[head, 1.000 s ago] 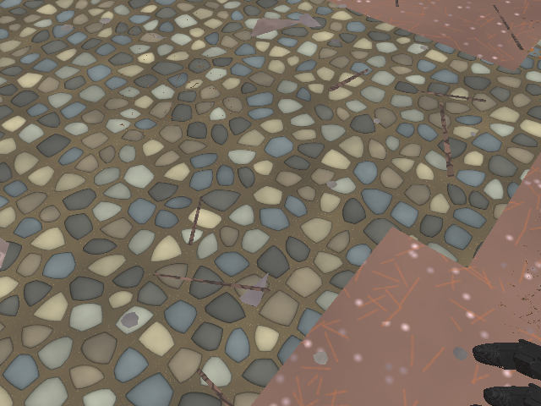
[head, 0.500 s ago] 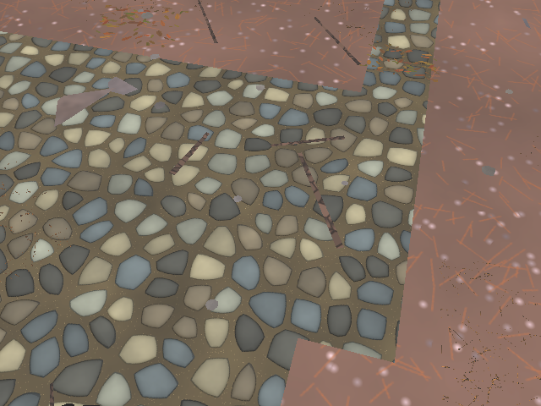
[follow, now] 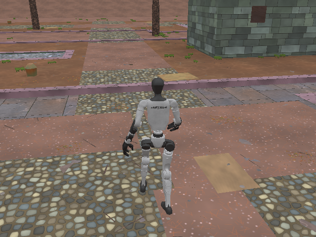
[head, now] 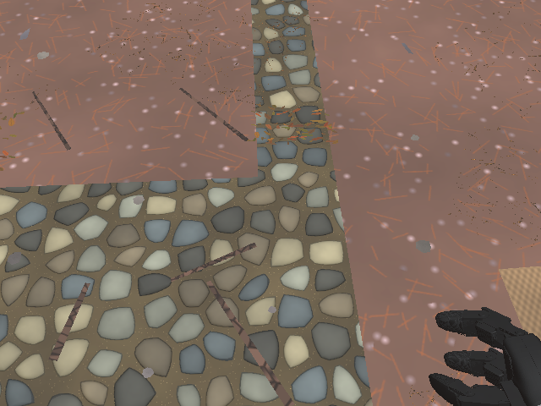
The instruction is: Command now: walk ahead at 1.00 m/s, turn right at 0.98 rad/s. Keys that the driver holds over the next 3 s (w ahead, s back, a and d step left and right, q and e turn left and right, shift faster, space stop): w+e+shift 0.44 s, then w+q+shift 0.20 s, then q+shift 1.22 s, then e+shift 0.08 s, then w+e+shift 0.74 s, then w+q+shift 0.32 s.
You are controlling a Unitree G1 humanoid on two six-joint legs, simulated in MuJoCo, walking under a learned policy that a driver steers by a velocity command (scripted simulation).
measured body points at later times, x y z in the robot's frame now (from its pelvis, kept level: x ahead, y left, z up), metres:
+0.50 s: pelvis +0.43 -0.05 -0.02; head +0.45 -0.06 +0.43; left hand +0.75 +0.05 -0.09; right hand +0.25 -0.26 -0.15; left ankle +0.21 +0.17 -0.63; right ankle +0.52 -0.11 -0.72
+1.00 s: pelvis +0.80 -0.18 -0.01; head +0.84 -0.21 +0.44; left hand +1.05 +0.00 -0.09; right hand +0.83 -0.49 -0.12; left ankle +0.93 -0.20 -0.72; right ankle +0.65 -0.29 -0.58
